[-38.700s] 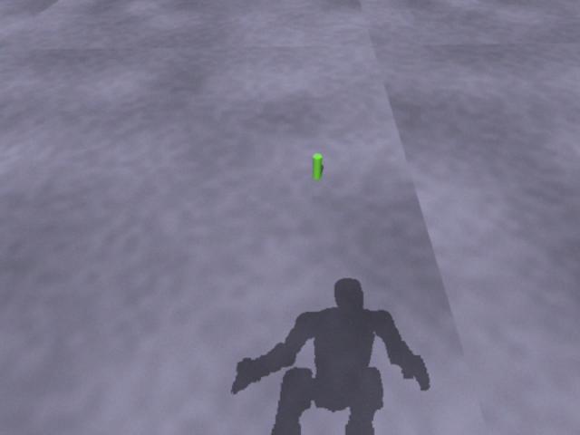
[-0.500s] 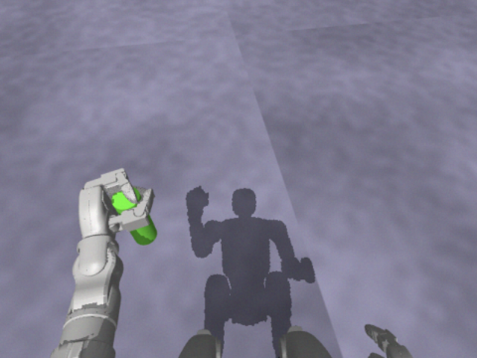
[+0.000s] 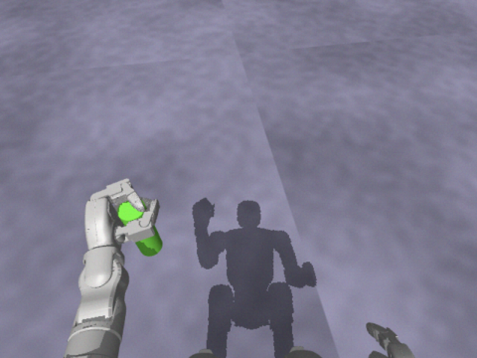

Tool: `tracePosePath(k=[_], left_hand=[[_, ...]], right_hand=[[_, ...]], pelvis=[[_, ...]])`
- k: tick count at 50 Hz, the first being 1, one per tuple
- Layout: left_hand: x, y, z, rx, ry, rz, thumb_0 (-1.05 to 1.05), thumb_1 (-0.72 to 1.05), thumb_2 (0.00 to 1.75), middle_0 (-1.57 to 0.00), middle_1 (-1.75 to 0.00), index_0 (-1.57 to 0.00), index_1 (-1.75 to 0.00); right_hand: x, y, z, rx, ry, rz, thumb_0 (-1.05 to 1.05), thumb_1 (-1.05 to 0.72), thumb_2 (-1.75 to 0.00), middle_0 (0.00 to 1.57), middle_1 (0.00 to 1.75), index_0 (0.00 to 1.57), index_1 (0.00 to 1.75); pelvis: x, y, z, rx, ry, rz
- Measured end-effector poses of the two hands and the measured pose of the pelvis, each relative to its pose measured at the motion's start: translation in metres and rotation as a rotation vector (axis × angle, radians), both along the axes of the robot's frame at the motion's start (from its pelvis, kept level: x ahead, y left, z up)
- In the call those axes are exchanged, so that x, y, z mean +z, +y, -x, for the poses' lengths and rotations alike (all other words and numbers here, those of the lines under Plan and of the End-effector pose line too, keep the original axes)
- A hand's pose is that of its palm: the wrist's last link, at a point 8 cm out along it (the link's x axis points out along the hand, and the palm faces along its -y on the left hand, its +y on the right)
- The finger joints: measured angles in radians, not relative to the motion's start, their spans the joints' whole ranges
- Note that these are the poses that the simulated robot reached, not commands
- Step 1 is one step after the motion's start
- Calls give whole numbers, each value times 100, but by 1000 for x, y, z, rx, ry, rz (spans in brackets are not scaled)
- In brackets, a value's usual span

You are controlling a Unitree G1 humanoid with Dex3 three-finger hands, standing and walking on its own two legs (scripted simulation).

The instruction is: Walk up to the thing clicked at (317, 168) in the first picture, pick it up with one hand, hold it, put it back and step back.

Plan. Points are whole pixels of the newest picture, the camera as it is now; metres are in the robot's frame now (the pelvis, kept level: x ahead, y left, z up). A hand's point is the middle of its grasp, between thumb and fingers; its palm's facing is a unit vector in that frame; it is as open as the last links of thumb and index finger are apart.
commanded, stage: hold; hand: left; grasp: from the side
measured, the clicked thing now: (142, 229) +0.35 +0.20 -0.01
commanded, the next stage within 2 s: none
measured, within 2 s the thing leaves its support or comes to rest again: neither
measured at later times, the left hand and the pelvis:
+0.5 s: hand (142, 213) +0.34 +0.18 +0.06, palm faces +0.22 -0.98 +0.00, open 4.0 cm; pelvis +0.00 +0.00 +0.01, yaw +0 degrees
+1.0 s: hand (142, 216) +0.33 +0.17 +0.07, palm faces +0.22 -0.98 +0.00, open 4.0 cm; pelvis +0.00 +0.00 +0.01, yaw +0 degrees
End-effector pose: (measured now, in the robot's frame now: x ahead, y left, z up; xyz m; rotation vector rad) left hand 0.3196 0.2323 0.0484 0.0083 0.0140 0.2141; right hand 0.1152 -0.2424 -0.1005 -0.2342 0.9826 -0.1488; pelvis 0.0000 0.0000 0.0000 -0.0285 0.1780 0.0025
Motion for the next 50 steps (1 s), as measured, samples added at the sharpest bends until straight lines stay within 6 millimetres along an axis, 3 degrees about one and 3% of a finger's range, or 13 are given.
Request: tracePosePath(k=[50], left_hand=[[23, -12, 22, 6, -17, 2, 3, 18, 103, -92, -114, -136, -136]], right_hand=[[18, 5, -10, 14, -71, -23, 1, -92, -90, 20, 30, 20, 30]], pelvis=[[14, -2, 3, 1, -71, -6]])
